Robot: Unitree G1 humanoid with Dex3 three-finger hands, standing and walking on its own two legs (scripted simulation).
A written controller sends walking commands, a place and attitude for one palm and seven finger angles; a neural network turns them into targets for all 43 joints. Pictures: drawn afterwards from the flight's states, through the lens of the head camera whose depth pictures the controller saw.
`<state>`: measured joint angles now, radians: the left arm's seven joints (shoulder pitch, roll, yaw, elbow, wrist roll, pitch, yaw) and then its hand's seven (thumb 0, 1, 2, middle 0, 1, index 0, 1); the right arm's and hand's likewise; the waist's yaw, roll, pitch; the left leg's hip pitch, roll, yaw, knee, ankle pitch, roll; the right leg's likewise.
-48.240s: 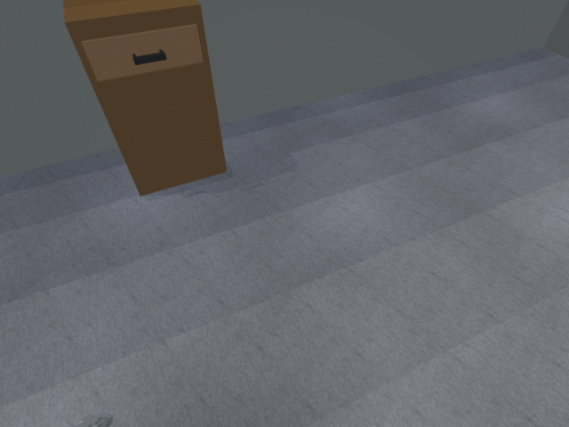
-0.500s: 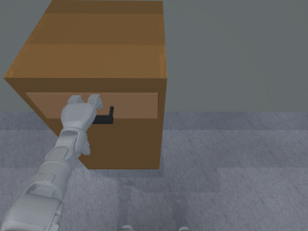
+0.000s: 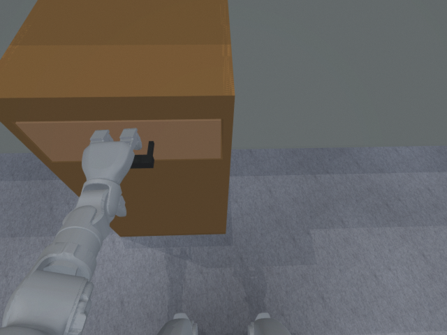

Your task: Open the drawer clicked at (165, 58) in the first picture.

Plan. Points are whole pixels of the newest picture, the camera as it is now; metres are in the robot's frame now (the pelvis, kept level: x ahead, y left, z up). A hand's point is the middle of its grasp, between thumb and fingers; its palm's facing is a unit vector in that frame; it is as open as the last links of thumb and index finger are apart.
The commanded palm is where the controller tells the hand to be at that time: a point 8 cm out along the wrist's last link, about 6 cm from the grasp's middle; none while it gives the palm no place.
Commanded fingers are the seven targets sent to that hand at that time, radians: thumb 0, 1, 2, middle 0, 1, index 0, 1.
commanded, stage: lower the fingers behind the handle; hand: left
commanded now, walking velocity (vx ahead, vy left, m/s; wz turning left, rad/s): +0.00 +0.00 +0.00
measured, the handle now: (127, 154) +0.48 +0.20 -0.03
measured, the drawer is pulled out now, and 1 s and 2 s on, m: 0.00 0.00 0.01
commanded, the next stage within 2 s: close the thumb around the handle in 0.80 s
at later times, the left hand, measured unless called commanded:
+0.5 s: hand (125, 179) +0.43 +0.21 -0.06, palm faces -0.02 -0.03 -1.00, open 13.9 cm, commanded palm +0.41 +0.20 +0.00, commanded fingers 0.00 -0.50 0.30 -0.30 -1.20 -0.30 -1.20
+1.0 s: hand (125, 180) +0.43 +0.21 -0.05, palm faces -0.03 -0.03 -1.00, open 13.7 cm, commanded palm +0.41 +0.20 +0.00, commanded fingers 0.00 -0.16 0.44 -0.32 -1.24 -0.32 -1.24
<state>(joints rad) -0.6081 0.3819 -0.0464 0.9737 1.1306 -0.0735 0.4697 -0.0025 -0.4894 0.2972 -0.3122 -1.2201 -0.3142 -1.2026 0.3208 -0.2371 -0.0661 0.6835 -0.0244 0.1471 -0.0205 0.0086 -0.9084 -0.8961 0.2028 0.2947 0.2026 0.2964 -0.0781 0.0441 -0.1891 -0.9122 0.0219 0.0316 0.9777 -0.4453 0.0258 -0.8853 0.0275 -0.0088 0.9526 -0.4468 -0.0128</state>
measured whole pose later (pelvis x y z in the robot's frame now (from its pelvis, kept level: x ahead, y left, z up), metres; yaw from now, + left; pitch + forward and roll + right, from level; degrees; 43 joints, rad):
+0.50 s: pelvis -0.01 +0.00 -0.02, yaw +0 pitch +25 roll -2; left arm -0.65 0.38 -0.04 1.00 1.15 -0.05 0.53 0.00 -0.49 0.30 -0.32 -1.21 -0.31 -1.20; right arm 0.30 -0.23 -0.06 0.69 -0.04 0.14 -0.01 0.01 -0.91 -0.90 0.20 0.29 0.20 0.30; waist -0.09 0.05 -0.21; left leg -1.07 0.02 0.02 1.11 -0.48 0.03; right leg -1.04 0.03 -0.02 1.08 -0.48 -0.01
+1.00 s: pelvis +0.00 +0.00 -0.02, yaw +0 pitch +24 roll -2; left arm -0.62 0.36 -0.05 0.99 1.14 -0.04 0.53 0.00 -0.46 0.31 -0.30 -1.20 -0.32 -1.21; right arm 0.29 -0.24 -0.07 0.69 -0.04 0.15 -0.01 0.01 -0.91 -0.90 0.20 0.29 0.20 0.30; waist -0.08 0.05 -0.20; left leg -1.03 0.02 0.02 1.09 -0.48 0.03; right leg -1.00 0.03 -0.02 1.05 -0.49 -0.01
